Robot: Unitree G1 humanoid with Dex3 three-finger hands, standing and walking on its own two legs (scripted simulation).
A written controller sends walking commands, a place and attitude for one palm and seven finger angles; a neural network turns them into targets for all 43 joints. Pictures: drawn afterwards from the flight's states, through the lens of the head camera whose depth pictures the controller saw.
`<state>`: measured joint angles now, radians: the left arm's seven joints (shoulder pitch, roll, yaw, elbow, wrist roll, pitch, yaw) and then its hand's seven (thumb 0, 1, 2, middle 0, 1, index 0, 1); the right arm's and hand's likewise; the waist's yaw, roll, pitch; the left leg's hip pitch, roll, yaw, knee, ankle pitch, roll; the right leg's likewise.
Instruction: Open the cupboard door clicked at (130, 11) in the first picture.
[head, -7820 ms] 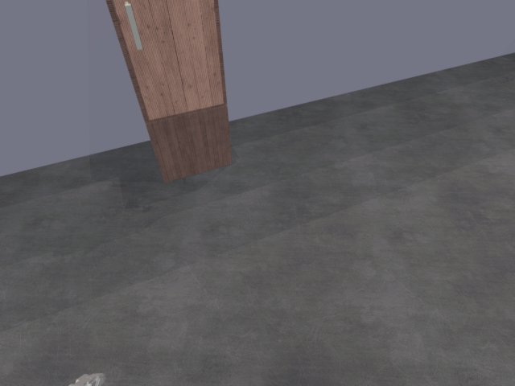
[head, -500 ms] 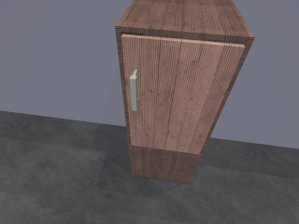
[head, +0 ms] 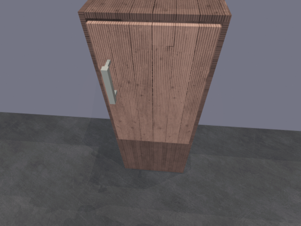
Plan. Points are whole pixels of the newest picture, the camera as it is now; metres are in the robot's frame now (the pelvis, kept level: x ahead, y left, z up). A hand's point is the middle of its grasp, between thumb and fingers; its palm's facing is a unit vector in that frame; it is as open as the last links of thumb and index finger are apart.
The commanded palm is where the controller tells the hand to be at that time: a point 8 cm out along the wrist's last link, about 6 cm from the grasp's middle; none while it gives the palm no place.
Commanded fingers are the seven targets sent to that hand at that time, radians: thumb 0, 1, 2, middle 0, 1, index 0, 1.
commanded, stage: come to a stop and stand still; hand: left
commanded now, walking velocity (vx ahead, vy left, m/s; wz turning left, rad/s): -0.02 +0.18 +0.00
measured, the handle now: (110, 82) +0.53 +0.17 +0.07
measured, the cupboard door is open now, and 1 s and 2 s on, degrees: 0 0 0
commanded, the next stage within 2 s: look again from close up in 0.86 s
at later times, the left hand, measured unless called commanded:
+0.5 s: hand out of the picture +0.00 +0.22 -0.17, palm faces +0.01 -0.98 -0.21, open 7.4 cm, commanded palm none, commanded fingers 0.00 0.90 0.90 -0.20 -0.30 -0.20 -0.30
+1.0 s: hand out of the picture +0.01 +0.22 -0.17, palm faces +0.00 -0.98 -0.19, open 7.3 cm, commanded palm none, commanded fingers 0.00 0.90 0.90 -0.20 -0.30 -0.20 -0.30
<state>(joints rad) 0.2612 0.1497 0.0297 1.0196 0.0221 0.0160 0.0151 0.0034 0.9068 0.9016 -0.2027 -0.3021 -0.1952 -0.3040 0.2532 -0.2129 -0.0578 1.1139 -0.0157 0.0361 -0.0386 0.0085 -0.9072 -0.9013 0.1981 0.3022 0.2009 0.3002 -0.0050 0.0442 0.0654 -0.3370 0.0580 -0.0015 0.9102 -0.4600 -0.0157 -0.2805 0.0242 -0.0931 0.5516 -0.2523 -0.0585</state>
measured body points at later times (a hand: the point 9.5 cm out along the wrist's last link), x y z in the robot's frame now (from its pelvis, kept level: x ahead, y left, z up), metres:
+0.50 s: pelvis -0.01 +0.05 +0.00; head -0.02 +0.05 +0.45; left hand +0.00 +0.28 -0.15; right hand +0.00 -0.18 -0.15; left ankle -0.01 +0.11 -0.73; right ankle +0.03 -0.09 -0.73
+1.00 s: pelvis +0.00 +0.06 +0.01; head +0.01 +0.06 +0.46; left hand +0.01 +0.27 -0.15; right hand +0.02 -0.17 -0.15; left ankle -0.01 +0.11 -0.73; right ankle +0.03 -0.09 -0.73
